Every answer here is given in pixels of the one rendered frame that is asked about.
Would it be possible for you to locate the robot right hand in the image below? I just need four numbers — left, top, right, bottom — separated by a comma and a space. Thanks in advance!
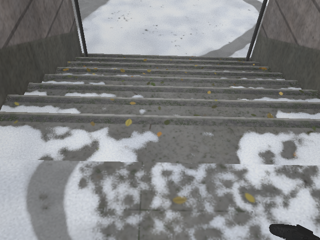
269, 224, 320, 240

